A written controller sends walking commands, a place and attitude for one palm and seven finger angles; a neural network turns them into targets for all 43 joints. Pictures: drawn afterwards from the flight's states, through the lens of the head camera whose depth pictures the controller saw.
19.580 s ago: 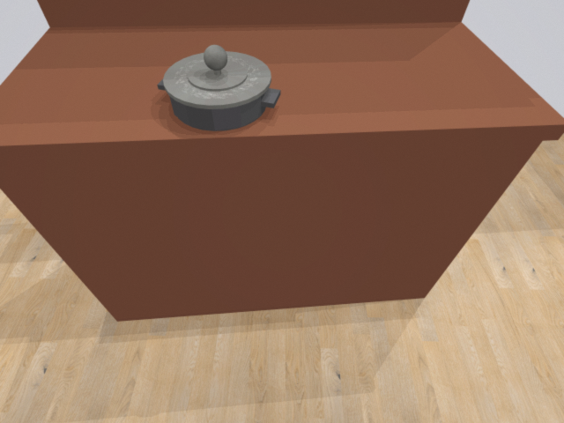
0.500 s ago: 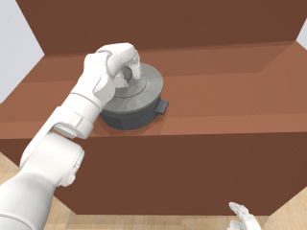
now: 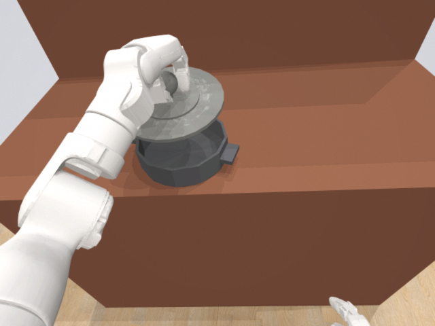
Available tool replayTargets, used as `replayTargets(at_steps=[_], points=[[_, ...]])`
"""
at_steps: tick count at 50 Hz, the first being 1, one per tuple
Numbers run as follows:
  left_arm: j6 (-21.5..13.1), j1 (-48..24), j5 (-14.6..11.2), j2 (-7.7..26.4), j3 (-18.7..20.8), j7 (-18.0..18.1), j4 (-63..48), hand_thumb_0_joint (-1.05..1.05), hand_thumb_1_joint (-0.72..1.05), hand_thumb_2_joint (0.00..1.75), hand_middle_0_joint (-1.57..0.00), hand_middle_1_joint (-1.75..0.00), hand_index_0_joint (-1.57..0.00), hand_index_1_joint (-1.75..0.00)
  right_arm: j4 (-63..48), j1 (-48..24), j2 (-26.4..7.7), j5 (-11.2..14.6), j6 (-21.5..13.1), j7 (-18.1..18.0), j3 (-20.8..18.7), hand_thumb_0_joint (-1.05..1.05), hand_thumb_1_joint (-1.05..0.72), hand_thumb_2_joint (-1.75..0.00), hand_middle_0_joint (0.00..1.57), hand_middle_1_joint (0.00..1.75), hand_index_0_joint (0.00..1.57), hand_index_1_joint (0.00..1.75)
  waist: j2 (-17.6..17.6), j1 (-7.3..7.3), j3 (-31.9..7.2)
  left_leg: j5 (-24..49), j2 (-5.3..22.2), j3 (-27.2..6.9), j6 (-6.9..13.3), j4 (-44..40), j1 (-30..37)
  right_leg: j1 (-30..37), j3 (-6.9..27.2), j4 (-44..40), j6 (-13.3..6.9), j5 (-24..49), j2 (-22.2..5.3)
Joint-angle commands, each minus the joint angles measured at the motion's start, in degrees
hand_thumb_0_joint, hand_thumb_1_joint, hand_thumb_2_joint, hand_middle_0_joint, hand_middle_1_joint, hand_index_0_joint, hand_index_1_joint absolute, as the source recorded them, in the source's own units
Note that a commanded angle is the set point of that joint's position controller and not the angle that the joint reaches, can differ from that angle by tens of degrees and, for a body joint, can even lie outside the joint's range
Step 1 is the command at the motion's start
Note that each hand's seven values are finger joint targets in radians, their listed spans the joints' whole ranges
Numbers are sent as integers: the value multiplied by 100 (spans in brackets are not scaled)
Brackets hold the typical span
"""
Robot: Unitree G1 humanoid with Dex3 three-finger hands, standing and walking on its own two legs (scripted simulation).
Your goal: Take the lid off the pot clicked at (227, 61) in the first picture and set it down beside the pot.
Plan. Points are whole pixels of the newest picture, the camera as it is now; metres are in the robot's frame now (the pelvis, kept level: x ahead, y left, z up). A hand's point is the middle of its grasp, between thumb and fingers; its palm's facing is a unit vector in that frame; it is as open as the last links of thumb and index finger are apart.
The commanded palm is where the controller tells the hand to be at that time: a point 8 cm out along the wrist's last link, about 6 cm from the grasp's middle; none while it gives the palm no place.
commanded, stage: lift the lid straight up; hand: left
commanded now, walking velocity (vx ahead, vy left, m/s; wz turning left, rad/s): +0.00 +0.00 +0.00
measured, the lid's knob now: (165, 83) +0.47 +0.11 +0.24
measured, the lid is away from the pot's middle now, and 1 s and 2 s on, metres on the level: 0.01 0.01 0.14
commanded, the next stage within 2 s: move the lid sideways beside the pot in 0.94 s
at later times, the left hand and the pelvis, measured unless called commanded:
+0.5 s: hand (158, 62) +0.44 +0.10 +0.30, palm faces -0.13 -0.09 -0.99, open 6.4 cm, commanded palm +0.42 +0.11 +0.37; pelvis +0.00 +0.00 +0.00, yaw +1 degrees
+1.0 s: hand (158, 46) +0.43 +0.10 +0.32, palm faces -0.08 -0.11 -0.99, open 6.4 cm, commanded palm +0.41 +0.11 +0.39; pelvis +0.00 +0.00 +0.00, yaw +0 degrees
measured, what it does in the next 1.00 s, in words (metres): stands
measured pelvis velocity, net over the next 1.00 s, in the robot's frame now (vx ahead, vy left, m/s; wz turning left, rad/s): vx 0.00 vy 0.00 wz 0.01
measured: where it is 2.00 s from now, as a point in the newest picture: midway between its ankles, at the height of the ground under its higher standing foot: outside the picture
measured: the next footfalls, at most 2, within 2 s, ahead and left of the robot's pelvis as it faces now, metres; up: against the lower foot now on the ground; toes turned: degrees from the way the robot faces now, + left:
none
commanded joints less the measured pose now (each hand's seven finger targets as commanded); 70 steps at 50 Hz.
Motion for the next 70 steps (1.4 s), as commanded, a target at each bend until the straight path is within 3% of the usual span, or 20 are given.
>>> replayTargets(at_steps=[1, 2, 5, 8, 12, 15, 22, 30, 32, 35, 37, 41, 47, 51, 55, 57, 61, 66, 67, 70], points=[[5, -3656, 75, 1191, 672, 277, -1294, 0, 74, 90, -91, -104, -99, -105, -873, -722, -673, -10, -295, -4, -233, 0, -90, -90, 20, 30, 20, 30, -637, 65, -2091, 1745, -199, 72, 150, 243, 1799, -207, -481, -209, -306, 1986, 490], [-18, -4002, 185, 1481, 843, 301, -1462, 0, 74, 90, -91, -104, -99, -105, -885, -695, -652, -24, -314, -6, -212, 0, -90, -90, 20, 30, 20, 30, -596, 89, -2272, 1685, -217, 50, 145, 209, 1834, -157, -445, -202, -302, 1915, 501], [20, -4052, 189, 1213, 617, 269, -1166, 0, 74, 90, -91, -104, -99, -105, -869, -807, -591, 6, -319, -31, -160, 0, -90, -90, 20, 30, 20, 30, -767, 58, -2044, 1524, -216, 59, 146, 174, 1717, -252, -469, -201, -303, 1775, 498], [-14, -4343, 199, 1063, 478, 285, -1442, 0, 74, 90, -91, -104, -99, -105, -908, -845, -564, 0, -375, -7, -175, 0, -90, -90, 20, 30, 20, 30, -588, 36, -2414, 1714, -200, 19, 133, 233, 1944, -231, -458, -145, -327, 1823, 502], [39, -4382, 247, 1470, 819, 282, -1365, 0, 74, 90, -91, -104, -99, -105, -878, -780, -614, -26, -340, 8, -182, 0, -90, -90, 20, 30, 20, 30, -687, 119, -2452, 1665, -212, 28, 126, 184, 1834, -73, -430, -199, -330, 1841, 478], [149, -4127, 225, 1170, 622, 217, -652, 0, 74, 90, -91, -104, -99, -105, -788, -858, -598, 16, -266, -31, -130, 0, -90, -90, 20, 30, 20, 30, -1022, 82, -1745, 1217, -207, 102, 135, 61, 1490, -280, -475, -297, -301, 1545, 472], [96, -5030, 315, 1380, 675, 266, -1189, 0, 74, 90, -91, -104, -99, -105, -857, -788, -615, -20, -305, -48, -139, 0, -90, -90, 20, 30, 20, 30, -645, 64, -2454, 1310, -214, 31, 104, 67, 1781, -113, -407, -262, -331, 1553, 459], [225, -4925, 322, 1156, 568, 163, -850, 0, 74, 90, -91, -104, -99, -105, -845, -759, -585, -17, -369, -26, -143, 0, -90, -90, 20, 30, 20, 30, -725, 73, -2365, 1670, -213, 49, 133, 163, 1750, -91, -426, -205, -330, 1853, 451], [201, -4913, 355, 1602, 905, 156, -1021, 0, 74, 90, -91, -104, -99, -105, -879, -669, -645, -47, -347, -6, -167, 0, -90, -90, 20, 30, 20, 30, -772, 152, -2473, 1666, -221, 51, 134, 129, 1656, 75, -395, -237, -326, 1915, 438], [280, -4754, 315, 1330, 699, 88, -692, 0, 74, 90, -91, -104, -99, -105, -885, -746, -603, 9, -301, -21, -122, 0, -90, -90, 20, 30, 20, 30, -912, 127, -2037, 1544, -212, 112, 151, 84, 1468, -38, -421, -250, -311, 1853, 427], [237, -4880, 259, 1340, 706, 86, -1349, 0, 74, 90, -91, -104, -99, -105, -996, -727, -624, -10, -325, 30, -175, 0, -90, -90, 20, 30, 20, 30, -686, 161, -2491, 1914, -205, 70, 140, 168, 1765, 95, -385, -216, -325, 2031, 429], [405, -4201, 188, 1154, 667, 8, -665, 0, 74, 90, -91, -104, -99, -105, -946, -675, -676, 11, -191, 17, -164, 0, -90, -90, 20, 30, 20, 30, -956, 144, -1800, 1512, -201, 134, 151, 85, 1383, -47, -464, -326, -313, 1854, 410], [345, -4995, 286, 1580, 825, 16, -1954, 0, 74, 90, -91, -104, -99, -105, -1163, -839, -606, 6, -280, 74, -170, 0, -90, -90, 20, 30, 20, 30, -683, 210, -2725, 2034, -214, 88, 160, 241, 1865, 209, -361, -169, -320, 2112, 419], [463, -4351, 212, 1602, 895, -27, -869, 0, 74, 90, -91, -104, -99, -105, -988, -789, -692, 20, -157, -2, -132, 0, -90, -90, 20, 30, 20, 30, -955, 186, -1804, 1467, -196, 143, 153, 124, 1376, -51, -448, -311, -308, 1812, 395], [390, -4650, 508, 1503, 708, 46, -1147, 0, 74, 90, -91, -104, -99, -105, -1055, -927, -597, 16, -185, -2, -102, 0, -90, -90, 20, 30, 20, 30, -840, 201, -2154, 1580, -179, 122, 139, 154, 1574, -31, -426, -235, -326, 1675, 415], [374, -4558, 545, 1823, 940, 42, -1275, 0, 74, 90, -91, -104, -99, -105, -1068, -896, -638, 2, -145, 11, -135, 0, -90, -90, 20, 30, 20, 30, -843, 238, -2316, 1618, -189, 113, 138, 176, 1537, 121, -387, -224, -333, 1757, 404], [455, -4140, 407, 1551, 757, -52, -866, 0, 74, 90, -91, -104, -99, -105, -1050, -925, -668, 41, -36, -13, -128, 0, -90, -90, 20, 30, 20, 30, -937, 166, -1859, 1359, -180, 126, 137, 136, 1362, -71, -465, -293, -315, 1619, 385], [413, -4414, 390, 1492, 605, -67, -1660, 0, 74, 90, -91, -104, -99, -105, -1147, -966, -659, 45, -86, 5, -144, 0, -90, -90, 20, 30, 20, 30, -525, 124, -2351, 1812, -196, 39, 138, 294, 1726, -19, -465, -182, -344, 1824, 414], [378, -4778, 494, 1787, 782, -49, -2014, 0, 74, 90, -91, -104, -99, -105, -1179, -925, -644, 46, -118, 16, -155, 0, -90, -90, 20, 30, 20, 30, -451, 135, -2575, 1876, -203, 8, 127, 284, 1826, 29, -406, -176, -339, 1795, 427], [443, -4508, 522, 1797, 769, -104, -1361, 0, 74, 90, -91, -104, -99, -105, -1089, -964, -652, 68, -89, -28, -107, 0, -90, -90, 20, 30, 20, 30, -645, 103, -1990, 1553, -208, 19, 133, 231, 1529, -174, -469, -201, -338, 1615, 429]])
